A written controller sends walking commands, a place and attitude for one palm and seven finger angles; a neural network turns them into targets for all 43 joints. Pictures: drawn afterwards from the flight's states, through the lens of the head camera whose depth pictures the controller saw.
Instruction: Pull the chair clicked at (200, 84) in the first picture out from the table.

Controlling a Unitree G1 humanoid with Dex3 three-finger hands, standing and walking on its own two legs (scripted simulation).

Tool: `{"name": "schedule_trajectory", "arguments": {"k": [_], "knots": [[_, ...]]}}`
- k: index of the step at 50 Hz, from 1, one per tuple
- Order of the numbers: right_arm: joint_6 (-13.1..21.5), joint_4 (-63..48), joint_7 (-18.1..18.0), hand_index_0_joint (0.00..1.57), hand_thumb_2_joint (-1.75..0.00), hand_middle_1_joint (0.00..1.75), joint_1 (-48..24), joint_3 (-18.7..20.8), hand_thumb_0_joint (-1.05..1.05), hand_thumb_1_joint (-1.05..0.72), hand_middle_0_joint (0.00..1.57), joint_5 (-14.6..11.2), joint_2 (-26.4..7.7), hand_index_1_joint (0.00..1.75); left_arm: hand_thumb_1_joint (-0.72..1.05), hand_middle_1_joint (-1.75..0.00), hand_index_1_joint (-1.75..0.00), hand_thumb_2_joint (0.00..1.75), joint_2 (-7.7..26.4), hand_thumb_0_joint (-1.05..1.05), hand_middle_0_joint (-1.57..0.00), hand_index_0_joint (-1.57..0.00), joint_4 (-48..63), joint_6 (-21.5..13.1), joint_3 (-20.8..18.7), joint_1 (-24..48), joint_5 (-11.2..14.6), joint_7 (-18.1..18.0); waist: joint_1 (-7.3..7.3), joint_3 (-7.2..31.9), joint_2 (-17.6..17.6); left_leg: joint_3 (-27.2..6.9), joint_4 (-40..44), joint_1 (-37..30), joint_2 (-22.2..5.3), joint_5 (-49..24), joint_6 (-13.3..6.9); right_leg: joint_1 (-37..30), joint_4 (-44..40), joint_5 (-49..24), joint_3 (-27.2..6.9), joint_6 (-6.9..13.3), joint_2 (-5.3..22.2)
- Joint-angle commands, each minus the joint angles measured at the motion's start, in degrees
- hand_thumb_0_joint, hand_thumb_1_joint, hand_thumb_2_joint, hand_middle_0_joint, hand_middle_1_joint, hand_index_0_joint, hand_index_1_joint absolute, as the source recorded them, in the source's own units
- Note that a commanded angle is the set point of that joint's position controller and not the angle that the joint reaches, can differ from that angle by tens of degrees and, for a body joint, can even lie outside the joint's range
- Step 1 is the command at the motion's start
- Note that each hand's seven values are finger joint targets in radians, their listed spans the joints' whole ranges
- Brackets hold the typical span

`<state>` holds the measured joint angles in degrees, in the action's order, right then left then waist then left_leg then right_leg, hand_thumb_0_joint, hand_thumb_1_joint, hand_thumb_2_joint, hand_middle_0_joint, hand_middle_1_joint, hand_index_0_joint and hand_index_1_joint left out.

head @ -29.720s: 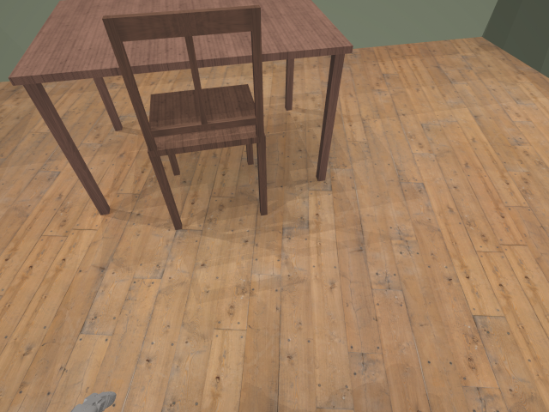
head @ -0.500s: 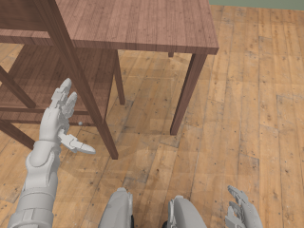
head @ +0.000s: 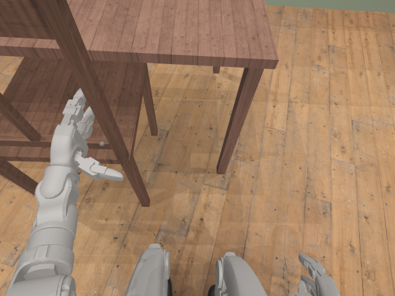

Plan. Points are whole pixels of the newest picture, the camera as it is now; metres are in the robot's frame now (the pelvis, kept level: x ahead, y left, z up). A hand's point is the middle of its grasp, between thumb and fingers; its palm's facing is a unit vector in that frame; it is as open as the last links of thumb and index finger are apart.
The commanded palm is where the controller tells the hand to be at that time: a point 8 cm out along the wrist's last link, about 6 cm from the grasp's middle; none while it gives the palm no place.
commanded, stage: push the fingers through the gap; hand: left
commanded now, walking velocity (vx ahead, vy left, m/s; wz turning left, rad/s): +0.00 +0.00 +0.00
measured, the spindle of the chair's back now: out of the picture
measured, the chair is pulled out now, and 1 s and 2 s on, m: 0.00 0.00 0.00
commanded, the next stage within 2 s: hook a spindle and tug to test in 0.80 s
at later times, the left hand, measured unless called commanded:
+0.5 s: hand (109, 121) +0.45 +0.20 +0.04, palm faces -0.01 -1.00 -0.03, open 17.0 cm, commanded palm +0.42 +0.24 +0.04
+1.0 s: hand (109, 124) +0.45 +0.20 +0.04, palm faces -0.01 -1.00 -0.03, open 16.9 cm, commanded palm +0.43 +0.24 +0.04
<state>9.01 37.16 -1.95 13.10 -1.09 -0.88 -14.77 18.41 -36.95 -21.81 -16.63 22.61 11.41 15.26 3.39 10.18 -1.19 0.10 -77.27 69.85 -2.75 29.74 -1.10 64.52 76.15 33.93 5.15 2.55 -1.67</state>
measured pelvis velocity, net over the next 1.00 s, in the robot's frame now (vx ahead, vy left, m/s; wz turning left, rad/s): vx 0.01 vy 0.00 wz -0.01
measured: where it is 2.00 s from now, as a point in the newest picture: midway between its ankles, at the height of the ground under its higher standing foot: outside the picture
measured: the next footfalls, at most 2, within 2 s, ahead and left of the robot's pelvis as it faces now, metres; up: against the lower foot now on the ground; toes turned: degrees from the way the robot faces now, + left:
none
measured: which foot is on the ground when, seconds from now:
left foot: down 0.00-1.00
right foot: down 0.00-1.00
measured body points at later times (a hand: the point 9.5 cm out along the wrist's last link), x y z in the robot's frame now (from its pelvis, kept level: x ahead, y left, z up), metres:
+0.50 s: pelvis +0.00 +0.00 +0.00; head +0.13 +0.02 +0.43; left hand +0.45 +0.25 +0.05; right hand +0.09 -0.26 -0.12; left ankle +0.06 +0.11 -0.61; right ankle +0.02 -0.10 -0.61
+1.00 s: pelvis +0.01 +0.00 +0.00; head +0.13 +0.02 +0.43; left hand +0.44 +0.25 +0.04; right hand +0.11 -0.26 -0.11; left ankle +0.06 +0.11 -0.61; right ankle +0.02 -0.10 -0.61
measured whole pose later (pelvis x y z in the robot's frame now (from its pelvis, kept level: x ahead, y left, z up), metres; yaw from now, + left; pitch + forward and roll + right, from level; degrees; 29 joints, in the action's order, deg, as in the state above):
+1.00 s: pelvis +0.01 +0.00 +0.00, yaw +0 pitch +24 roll -3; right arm 6.5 38.0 -0.7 14.3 -0.9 -0.5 -15.0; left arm 21.2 -49.6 -24.1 -18.2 34.1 8.9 15.2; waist 5.1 9.9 -1.4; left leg -0.1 -77.1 71.9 -2.8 29.9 -1.2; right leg 66.4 75.6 33.8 5.2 2.4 -1.9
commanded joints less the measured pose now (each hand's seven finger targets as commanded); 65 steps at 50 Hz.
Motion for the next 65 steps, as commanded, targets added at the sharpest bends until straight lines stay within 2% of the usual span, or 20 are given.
{"name": "schedule_trajectory", "arguments": {"k": [1,2,4,6,7,9,12,17,20,23,26,28,35,38,41,45,49,56,60,65], "knots": [[1.9,-5.3,-0.1,0.20,-0.90,0.30,2.6,3.4,0.00,-0.90,0.20,0.1,-9.2,0.30,-0.50,-0.08,-0.08,0.30,11.3,0.00,-0.06,-0.06,9.0,-4.7,-1.7,20.6,-0.1,-0.8,1.13,21.8,-3.3,-4.0,8.8,-19.9,2.0,-9.9,0.2,-5.9,-12.0,-12.6,-5.5,-1.0,-1.0],[1.8,-5.1,-0.1,0.20,-0.90,0.30,3.1,3.5,0.00,-0.90,0.20,0.1,-9.5,0.30,-0.50,-0.08,-0.08,0.30,12.8,0.00,-0.06,-0.06,8.1,-4.6,-3.2,20.3,-0.2,-0.7,0.71,22.4,-2.3,-4.0,8.8,-19.4,1.9,-9.9,0.2,-6.6,-12.0,-12.6,-5.5,-0.9,-1.0],[1.7,-5.5,0.0,0.20,-0.90,0.30,3.6,3.6,0.00,-0.90,0.20,0.0,-9.7,0.30,-0.50,-0.08,-0.08,0.30,11.9,0.00,-0.06,-0.06,7.8,-4.4,-1.7,21.4,-0.4,0.0,1.05,23.3,-4.5,-4.5,9.1,-21.5,1.9,-11.2,0.2,-5.4,-11.7,-13.3,-5.0,-0.6,-1.1],[1.4,-4.9,-0.1,0.20,-0.90,0.30,3.7,3.5,0.00,-0.90,0.20,-0.1,-9.8,0.30,-0.50,-0.08,-0.08,0.30,11.8,0.00,-0.06,-0.06,5.2,-3.8,-1.6,23.3,-0.1,0.4,1.67,22.0,-2.6,-4.3,9.0,-20.0,1.8,-9.8,0.1,-5.3,-12.4,-12.4,-5.3,-0.9,-0.9],[1.2,-4.8,-0.2,0.20,-0.90,0.30,4.1,3.5,0.00,-0.90,0.20,-0.1,-10.1,0.30,-0.50,-0.08,-0.08,0.30,13.9,0.00,-0.06,-0.06,4.6,-3.8,-3.4,23.9,-0.1,0.3,1.15,22.0,-1.8,-4.6,9.1,-19.4,1.8,-9.6,0.1,-5.8,-12.4,-12.1,-5.2,-0.8,-1.0],[1.3,-5.0,-0.2,0.20,-0.90,0.30,4.3,3.6,0.00,-0.90,0.20,0.0,-10.1,0.30,-0.50,-0.08,-0.08,0.30,13.8,0.00,-0.06,-0.06,5.7,-4.1,-3.1,26.7,0.0,0.2,1.40,23.5,-4.0,-4.6,8.9,-20.6,1.9,-10.1,0.1,-5.0,-11.9,-12.1,-5.1,-0.7,-1.0],[1.0,-4.0,-0.3,0.20,-0.90,0.30,4.7,3.3,0.00,-0.90,0.20,0.2,-10.0,0.30,-0.50,-0.08,-0.08,0.30,15.0,0.00,-0.06,-0.06,2.8,-4.9,-3.7,30.6,-0.7,-0.6,2.10,22.3,-3.1,-4.6,8.5,-19.2,1.8,-8.9,0.0,-4.0,-12.1,-10.9,-5.3,-0.9,-1.0],[1.0,-3.5,0.2,0.20,-0.90,0.30,6.0,3.4,0.00,-0.90,0.20,0.7,-10.2,0.30,-0.50,-0.08,-0.08,0.30,15.7,0.00,-0.06,-0.06,1.6,-6.4,-3.8,34.1,-2.0,-1.5,2.06,26.4,-6.0,-5.3,8.5,-22.6,1.7,-11.8,0.3,-3.2,-10.9,-12.7,-4.8,-0.7,-1.1],[0.5,-3.4,0.5,0.20,-0.90,0.30,7.0,3.6,0.00,-0.90,0.20,0.7,-10.5,0.30,-0.50,-0.08,-0.08,0.30,15.9,0.00,-0.06,-0.06,-0.3,-5.7,-4.2,32.1,-2.4,-1.2,1.77,28.3,-6.6,-5.5,8.4,-24.7,1.5,-15.7,0.5,-3.2,-10.3,-15.9,-4.2,-0.5,-1.1],[-0.4,-3.9,0.8,0.20,-0.90,0.30,7.3,3.6,0.00,-0.90,0.20,0.5,-10.5,0.30,-0.50,-0.08,-0.08,0.30,16.2,0.00,-0.06,-0.06,-3.2,-3.9,-5.1,28.6,-1.9,-0.6,1.53,26.5,-3.2,-4.7,8.4,-21.0,1.7,-14.7,0.2,-6.0,-11.1,-16.3,-4.7,-0.8,-1.1],[-0.9,-4.3,1.1,0.20,-0.90,0.30,7.3,3.6,0.00,-0.90,0.20,0.2,-10.2,0.30,-0.50,-0.08,-0.08,0.30,15.6,0.00,-0.06,-0.06,-2.3,-3.4,-5.0,27.9,-1.6,-0.4,1.32,26.0,-3.4,-4.4,8.6,-21.3,1.6,-15.9,0.2,-6.4,-11.3,-17.7,-4.6,-0.8,-1.1],[-1.0,-4.6,1.0,0.20,-0.90,0.30,7.2,3.7,0.00,-0.90,0.20,0.3,-10.1,0.30,-0.50,-0.08,-0.08,0.30,16.8,0.00,-0.06,-0.06,0.9,-4.3,-5.8,29.2,-1.5,-0.7,1.24,27.3,-3.3,-4.2,8.5,-21.7,1.6,-16.3,0.1,-7.5,-11.3,-18.2,-4.9,-0.9,-1.2],[-0.7,-3.5,1.1,0.20,-0.90,0.30,7.2,3.9,0.00,-0.90,0.20,0.5,-9.7,0.30,-0.50,-0.08,-0.08,0.30,14.7,0.00,-0.06,-0.06,2.8,-7.0,-3.8,31.3,-1.9,-1.3,2.30,27.1,-5.4,-4.4,8.4,-24.2,1.6,-16.8,0.2,-5.9,-11.4,-18.4,-4.9,-0.9,-1.3],[-1.1,-3.2,0.9,0.20,-0.90,0.30,7.4,3.8,0.00,-0.90,0.20,0.4,-10.0,0.30,-0.50,-0.08,-0.08,0.30,16.1,0.00,-0.06,-0.06,-1.4,-5.9,-4.9,29.4,-2.1,-0.8,2.38,24.3,-3.0,-3.9,8.2,-20.8,1.7,-14.9,0.0,-6.6,-11.9,-17.5,-5.2,-1.0,-1.2],[-1.1,-3.3,0.8,0.20,-0.90,0.30,7.2,3.6,0.00,-0.90,0.20,0.3,-9.8,0.30,-0.50,-0.08,-0.08,0.30,14.6,0.00,-0.06,-0.06,-2.2,-5.5,-3.4,31.2,-2.2,-0.2,2.55,24.0,-4.4,-4.2,8.3,-21.4,1.7,-14.7,0.1,-5.5,-11.7,-17.2,-5.0,-0.8,-1.1],[-0.9,-3.8,0.8,0.20,-0.90,0.30,6.8,3.6,0.00,-0.90,0.20,0.3,-9.9,0.30,-0.50,-0.08,-0.08,0.30,15.1,0.00,-0.06,-0.06,0.8,-6.2,-3.5,32.4,-1.5,0.1,2.07,27.3,-6.6,-4.6,8.3,-24.7,1.7,-17.1,0.3,-5.4,-11.3,-18.4,-4.9,-0.6,-1.2],[-0.8,-3.4,0.8,0.20,-0.90,0.30,7.1,3.7,0.00,-0.90,0.20,0.4,-10.1,0.30,-0.50,-0.30,-0.30,0.30,14.7,0.00,-0.13,-0.13,-0.5,-6.3,-3.4,32.9,-1.6,-0.6,2.89,26.2,-4.8,-4.7,8.1,-23.9,1.7,-16.0,0.1,-4.6,-11.4,-17.4,-4.7,-0.8,-1.3],[-1.2,-3.9,1.0,0.20,-0.90,0.30,6.8,3.7,0.00,-0.90,0.20,0.6,-10.0,0.30,-0.50,-0.68,-0.68,0.30,15.1,0.00,-0.25,-0.25,-0.7,-5.9,-3.9,31.8,-2.4,-1.7,2.12,26.9,-4.8,-4.4,8.4,-23.1,1.8,-15.7,0.2,-5.6,-11.4,-17.5,-4.7,-0.8,-1.1],[-1.2,-4.1,1.4,0.20,-0.90,0.30,6.9,3.9,0.00,-0.90,0.20,0.4,-9.4,0.30,-0.50,-0.90,-0.90,0.30,11.5,0.00,-0.32,-0.32,1.1,-6.2,-1.3,31.0,-2.4,-1.9,2.34,27.8,-5.0,-4.8,8.9,-25.6,1.7,-17.1,0.4,-5.3,-11.7,-18.3,-4.4,-0.8,-1.3],[-1.2,-3.4,1.2,0.20,-0.90,0.30,7.0,3.8,0.00,-0.90,0.20,0.4,-9.7,0.30,-0.22,-1.18,-1.18,0.42,13.1,0.00,-0.41,-0.41,-0.2,-6.4,-1.8,31.7,-2.7,-1.9,2.88,25.2,-3.9,-4.4,8.9,-23.1,1.7,-14.6,0.1,-5.6,-12.4,-16.8,-4.9,-0.8,-1.3]]}}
